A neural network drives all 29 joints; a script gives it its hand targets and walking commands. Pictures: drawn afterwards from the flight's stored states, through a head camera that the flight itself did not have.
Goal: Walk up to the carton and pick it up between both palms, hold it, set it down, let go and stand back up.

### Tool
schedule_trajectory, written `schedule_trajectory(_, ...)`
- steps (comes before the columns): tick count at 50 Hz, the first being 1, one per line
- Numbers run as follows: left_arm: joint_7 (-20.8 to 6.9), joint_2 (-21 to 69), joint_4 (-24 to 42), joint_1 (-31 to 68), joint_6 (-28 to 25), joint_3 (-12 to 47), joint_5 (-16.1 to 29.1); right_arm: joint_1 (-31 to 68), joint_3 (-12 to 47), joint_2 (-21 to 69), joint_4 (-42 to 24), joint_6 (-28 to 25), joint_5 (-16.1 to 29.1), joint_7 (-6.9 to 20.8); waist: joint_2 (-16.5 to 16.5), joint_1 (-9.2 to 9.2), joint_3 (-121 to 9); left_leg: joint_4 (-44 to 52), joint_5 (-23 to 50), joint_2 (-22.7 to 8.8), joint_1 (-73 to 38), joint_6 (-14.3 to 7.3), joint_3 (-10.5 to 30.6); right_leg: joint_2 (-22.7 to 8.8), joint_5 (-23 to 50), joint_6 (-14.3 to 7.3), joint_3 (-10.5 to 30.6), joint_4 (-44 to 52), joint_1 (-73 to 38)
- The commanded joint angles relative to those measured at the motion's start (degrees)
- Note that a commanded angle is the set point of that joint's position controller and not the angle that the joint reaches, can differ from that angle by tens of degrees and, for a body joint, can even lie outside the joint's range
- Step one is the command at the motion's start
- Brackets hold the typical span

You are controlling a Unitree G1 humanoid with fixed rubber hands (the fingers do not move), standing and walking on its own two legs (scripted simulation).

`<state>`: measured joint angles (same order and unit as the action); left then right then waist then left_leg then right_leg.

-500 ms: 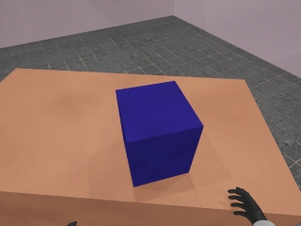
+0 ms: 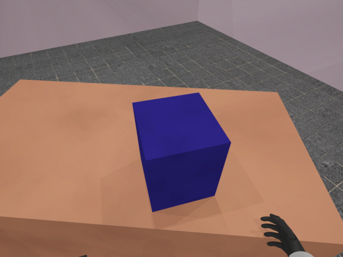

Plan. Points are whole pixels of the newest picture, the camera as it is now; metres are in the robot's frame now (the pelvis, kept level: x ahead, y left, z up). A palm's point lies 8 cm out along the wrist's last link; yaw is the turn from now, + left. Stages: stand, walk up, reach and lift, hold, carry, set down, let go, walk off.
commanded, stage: stand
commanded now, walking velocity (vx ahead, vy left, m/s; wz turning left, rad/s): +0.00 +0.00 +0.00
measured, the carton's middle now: (175, 151) +0.43 +0.04 -0.01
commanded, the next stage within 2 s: none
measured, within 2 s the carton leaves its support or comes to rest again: neither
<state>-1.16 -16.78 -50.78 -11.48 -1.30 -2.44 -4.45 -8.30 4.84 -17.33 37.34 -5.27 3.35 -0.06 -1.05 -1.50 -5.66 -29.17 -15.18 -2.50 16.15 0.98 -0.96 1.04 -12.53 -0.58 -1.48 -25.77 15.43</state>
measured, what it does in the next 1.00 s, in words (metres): stands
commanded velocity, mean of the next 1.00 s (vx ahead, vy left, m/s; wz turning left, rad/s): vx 0.00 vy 0.00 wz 0.00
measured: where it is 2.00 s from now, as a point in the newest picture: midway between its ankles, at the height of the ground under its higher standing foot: outside the picture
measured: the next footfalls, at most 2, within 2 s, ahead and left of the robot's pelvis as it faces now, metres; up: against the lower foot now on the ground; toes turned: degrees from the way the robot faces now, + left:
none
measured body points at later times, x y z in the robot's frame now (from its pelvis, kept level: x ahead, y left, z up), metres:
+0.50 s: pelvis -0.01 +0.00 +0.00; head -0.04 +0.01 +0.45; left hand +0.09 +0.28 -0.13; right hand +0.18 -0.24 -0.06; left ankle +0.00 +0.12 -0.74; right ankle +0.01 -0.12 -0.74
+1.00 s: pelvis -0.03 +0.00 +0.00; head -0.06 +0.01 +0.45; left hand +0.06 +0.28 -0.13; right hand +0.07 -0.27 -0.11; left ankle +0.00 +0.12 -0.74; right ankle +0.01 -0.12 -0.74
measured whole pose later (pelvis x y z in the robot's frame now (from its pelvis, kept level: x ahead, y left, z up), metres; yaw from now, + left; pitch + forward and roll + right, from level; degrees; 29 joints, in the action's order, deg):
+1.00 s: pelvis -0.03 +0.00 +0.00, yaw +0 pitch +0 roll -1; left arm -1.5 -16.8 -56.3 -11.5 -1.3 -2.4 -4.4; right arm -15.4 4.8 -17.3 50.4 -2.3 3.3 -0.5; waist -0.9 -1.5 -5.7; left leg -29.2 -13.0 -2.5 16.1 1.0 -0.9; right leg 1.0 -10.4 -0.6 -1.5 -25.8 15.4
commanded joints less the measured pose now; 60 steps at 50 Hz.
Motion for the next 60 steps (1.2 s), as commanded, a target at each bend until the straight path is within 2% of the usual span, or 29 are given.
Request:
schedule_trajectory(1, -0.1, -14.1, -0.2, 2.4, -2.3, -2.9, 4.1, -1.5, -7.4, -13.9, 3.3, 1.2, -5.6, -1.8, 8.9, 1.60, -1.0, 5.1, 14.6, -5.8, -6.3, -3.8, 3.6, -7.9, 16.4, -2.8, 6.0, 2.5, -8.3)
schedule_trajectory(5, 0.0, -14.5, -0.6, 2.5, -2.1, -3.0, 4.2, -1.6, -7.4, -13.9, 3.2, 1.3, -5.4, -1.7, 8.4, 2.01, -0.8, 4.6, 13.5, -6.0, -5.5, -3.8, 3.7, -7.9, 16.1, -2.6, 5.8, 2.7, -8.8)
schedule_trajectory(7, 0.0, -14.5, -0.6, 2.4, -2.3, -3.0, 4.2, -1.0, -7.4, -14.0, 3.2, 1.3, -5.4, -1.7, 7.8, 1.49, -1.6, 4.9, 13.0, -5.6, -5.4, -3.9, 3.7, -7.8, 15.9, -2.8, 6.2, 2.7, -8.7)
schedule_trajectory(9, 0.0, -14.9, -0.7, 3.2, -2.1, -3.0, 4.2, -1.6, -7.5, -13.5, 3.3, 1.4, -5.4, -1.7, 7.7, 2.16, -1.5, 5.2, 12.8, -5.6, -5.4, -3.7, 3.3, -8.1, 15.4, -2.8, 6.1, 2.8, -9.1)
schedule_trajectory(11, 0.0, -13.9, -0.9, 3.0, -2.1, -3.0, 4.3, -0.5, -7.4, -13.6, 3.5, 1.2, -5.5, -1.7, 9.1, 1.61, -0.1, 5.6, 12.6, -5.6, -4.5, -3.8, 3.9, -7.8, 14.9, -2.8, 6.1, 2.9, -8.3)
schedule_trajectory(15, -0.3, -13.8, -1.5, 2.1, -2.2, -2.7, 4.3, -0.5, -7.3, -14.0, 3.9, 1.4, -5.4, -1.7, 8.1, 1.47, 0.5, 6.0, 10.0, -5.7, -4.6, -3.9, 4.0, -7.6, 12.6, -2.6, 6.1, 3.6, -7.5)
schedule_trajectory(17, -0.2, -15.1, -1.4, 3.0, -2.1, -3.2, 4.4, -1.2, -6.9, -13.4, 4.5, 1.4, -5.3, -1.8, 9.7, 1.85, 1.0, 6.2, 8.3, -5.9, -4.2, -3.8, 4.1, -7.8, 10.5, -2.9, 6.8, 4.1, -7.0)
schedule_trajectory(18, -0.2, -14.4, -1.5, 2.7, -2.1, -3.0, 4.2, -1.1, -7.1, -13.4, 4.5, 1.4, -5.4, -1.7, 8.4, 1.78, 0.6, 6.6, 7.7, -5.7, -4.4, -3.6, 4.2, -7.9, 10.5, -2.9, 6.6, 3.9, -7.3)
schedule_trajectory(21, -0.4, -14.2, -1.6, 3.3, -2.3, -2.9, 4.1, -0.6, -7.1, -13.7, 4.7, 1.2, -5.3, -1.7, 10.0, 2.05, 0.9, 6.5, 8.1, -5.6, -4.0, -3.5, 4.2, -7.7, 12.2, -2.7, 6.7, 4.0, -7.6)
schedule_trajectory(23, -0.3, -14.5, -2.2, 2.6, -2.2, -2.8, 4.4, -1.5, -7.1, -13.7, 5.2, 1.3, -5.2, -1.8, 8.0, 2.00, 1.1, 6.9, 8.3, -5.8, -4.1, -3.7, 4.4, -7.7, 11.0, -2.7, 6.7, 3.9, -7.1)
schedule_trajectory(24, -0.2, -13.7, -2.0, 2.7, -2.2, -2.7, 4.4, -0.5, -7.1, -14.0, 4.7, 1.4, -5.4, -1.6, 9.1, 1.75, 1.9, 6.8, 7.6, -5.7, -4.0, -3.7, 4.1, -7.6, 11.2, -2.5, 6.9, 4.5, -6.6)
schedule_trajectory(25, -0.3, -14.1, -2.1, 3.2, -2.3, -2.6, 4.3, -0.9, -7.3, -14.2, 5.0, 1.4, -5.4, -1.6, 9.0, 2.27, 0.8, 7.1, 7.9, -5.6, -4.7, -3.7, 4.3, -7.6, 10.8, -2.4, 6.7, 4.3, -7.0)
schedule_trajectory(27, -0.3, -14.4, -2.4, 2.9, -2.3, -2.9, 4.4, -0.7, -7.2, -14.4, 5.3, 1.4, -5.4, -1.6, 8.7, 1.77, 2.1, 7.3, 6.7, -5.7, -3.8, -3.6, 4.2, -7.7, 9.3, -2.5, 6.8, 4.8, -6.8)
schedule_trajectory(28, -0.3, -13.8, -2.3, 2.5, -2.3, -2.5, 4.4, -0.8, -7.0, -14.3, 5.5, 1.4, -5.1, -1.5, 10.1, 1.65, 3.0, 7.2, 6.1, -5.7, -3.0, -3.6, 4.7, -7.9, 9.9, -2.4, 7.2, 4.6, -6.3)
schedule_trajectory(30, -0.2, -14.8, -3.0, 2.7, -2.1, -2.9, 4.5, -0.6, -6.9, -13.8, 5.8, 1.5, -5.4, -1.6, 8.6, 1.76, 2.9, 7.5, 6.0, -5.5, -3.2, -3.5, 4.4, -7.7, 8.7, -2.6, 7.2, 4.6, -6.4)
schedule_trajectory(32, -0.2, -14.3, -2.7, 3.2, -2.1, -2.8, 4.4, 0.4, -6.9, -14.3, 6.6, 1.5, -5.3, -1.6, 9.4, 1.49, 3.0, 7.7, 4.4, -5.7, -2.3, -3.7, 4.5, -7.8, 7.7, -2.6, 7.3, 4.9, -6.1)
schedule_trajectory(37, -0.5, -14.0, -4.5, 2.5, -1.9, -2.5, 4.1, -0.9, -6.6, -14.5, 8.9, 1.4, -5.3, -1.4, 9.0, 1.38, 4.3, 9.2, 2.0, -5.8, -1.2, -3.3, 6.1, -7.7, 3.3, -2.7, 6.9, 5.3, -6.3)
schedule_trajectory(40, -0.5, -13.7, -4.4, 3.1, -2.1, -2.4, 4.1, -1.2, -6.7, -14.7, 9.6, 1.5, -5.3, -1.3, 8.9, 1.59, 4.2, 9.3, 1.4, -5.8, -0.7, -3.5, 6.2, -7.8, 2.7, -2.7, 6.9, 5.7, -6.1)
schedule_trajectory(42, -0.4, -13.8, -5.3, 2.6, -2.2, -2.3, 4.5, -1.6, -6.5, -14.5, 10.3, 1.7, -5.3, -1.3, 9.5, 0.96, 5.3, 9.5, 1.6, -5.5, -0.2, -3.5, 6.3, -7.8, 3.3, -2.6, 7.0, 5.9, -6.2)
schedule_trajectory(43, -0.4, -13.9, -5.3, 2.2, -2.1, -2.4, 4.3, -2.3, -6.4, -14.2, 11.0, 1.6, -5.4, -1.3, 8.6, 1.43, 5.2, 9.5, 0.8, -5.3, -0.2, -3.7, 6.2, -7.8, 3.1, -2.7, 7.4, 6.2, -6.4)
schedule_trajectory(46, -0.3, -14.6, -5.5, 2.7, -2.1, -2.6, 4.5, -2.2, -6.4, -14.7, 11.4, 1.8, -5.3, -1.2, 10.1, 1.53, 6.7, 9.6, -0.1, -5.6, 0.8, -3.5, 6.5, -7.8, 2.3, -2.5, 7.1, 6.1, -5.6)
schedule_trajectory(48, -0.1, -14.4, -6.0, 2.3, -1.9, -2.5, 4.1, -2.5, -6.5, -14.5, 11.7, 1.9, -5.3, -1.2, 8.2, 1.74, 6.4, 9.5, -0.9, -5.4, 0.1, -3.5, 6.5, -7.7, 0.0, -2.3, 7.0, 6.6, -5.1)
schedule_trajectory(50, -0.3, -14.0, -6.1, 2.6, -1.9, -2.3, 4.3, -2.8, -6.5, -15.0, 11.9, 2.0, -5.6, -1.2, 9.5, 1.74, 7.6, 9.8, -1.7, -5.4, 0.5, -3.6, 6.5, -7.9, -1.1, -2.5, 7.5, 7.2, -3.9)
schedule_trajectory(51, -0.2, -14.2, -6.3, 2.8, -1.9, -2.3, 4.4, -3.0, -6.5, -14.9, 11.9, 1.9, -5.3, -1.3, 9.3, 2.13, 7.5, 10.0, -1.4, -5.5, 0.4, -3.4, 6.6, -7.9, -0.4, -2.3, 7.3, 7.1, -4.2)
schedule_trajectory(54, -0.1, -14.7, -6.0, 2.8, -1.8, -2.6, 4.3, -2.5, -6.6, -15.0, 12.3, 2.0, -5.4, -1.1, 8.9, 1.69, 6.5, 9.6, -2.3, -5.1, 0.1, -3.3, 6.2, -7.9, -0.6, -2.4, 7.9, 7.3, -4.6)
schedule_trajectory(57, -0.2, -14.6, -6.1, 2.2, -1.9, -2.5, 4.3, -3.0, -6.5, -15.1, 12.9, 1.9, -5.4, -1.2, 10.5, 1.90, 8.2, 9.8, -1.9, -5.6, 0.4, -3.3, 6.4, -7.9, -0.2, -2.4, 7.8, 7.4, -3.3)
schedule_trajectory(58, 0.0, -14.6, -6.0, 2.9, -1.8, -2.5, 4.4, -2.7, -6.6, -15.0, 12.7, 2.1, -5.4, -1.2, 9.5, 2.13, 7.5, 10.2, -1.7, -5.3, 0.7, -3.4, 6.3, -7.6, 1.1, -2.2, 7.4, 6.9, -4.3)
schedule_trajectory(60, 0.1, -14.2, -6.4, 2.0, -1.8, -2.2, 4.3, -2.4, -6.4, -15.1, 12.3, 2.2, -5.5, -1.2, 9.5, 1.89, 8.8, 10.5, -2.3, -5.5, 0.2, -3.5, 6.7, -7.7, -0.2, -2.2, 7.7, 7.5, -3.0)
